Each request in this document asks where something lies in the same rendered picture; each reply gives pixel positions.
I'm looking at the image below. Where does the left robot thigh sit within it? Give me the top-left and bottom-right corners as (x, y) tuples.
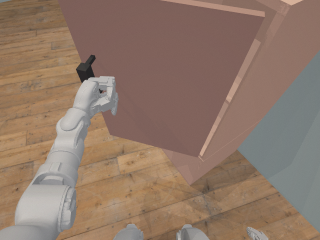
(113, 227), (144, 240)

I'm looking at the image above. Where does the robot left forearm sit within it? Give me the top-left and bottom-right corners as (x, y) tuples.
(14, 108), (91, 225)

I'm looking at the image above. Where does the robot left upper arm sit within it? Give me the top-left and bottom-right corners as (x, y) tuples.
(0, 184), (77, 240)

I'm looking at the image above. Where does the left robot hand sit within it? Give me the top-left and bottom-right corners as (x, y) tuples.
(72, 76), (119, 119)

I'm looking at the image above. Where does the robot thigh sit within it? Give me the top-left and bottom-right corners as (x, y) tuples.
(176, 227), (209, 240)
(113, 227), (144, 240)

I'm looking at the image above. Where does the right robot thigh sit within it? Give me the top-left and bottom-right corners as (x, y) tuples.
(176, 227), (209, 240)

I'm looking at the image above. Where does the right robot hand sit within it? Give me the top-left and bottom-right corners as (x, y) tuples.
(246, 226), (269, 240)

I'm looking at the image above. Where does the cupboard door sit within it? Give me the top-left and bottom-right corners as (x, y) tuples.
(57, 0), (265, 158)

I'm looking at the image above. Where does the handle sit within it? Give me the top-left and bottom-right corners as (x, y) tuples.
(76, 55), (103, 94)

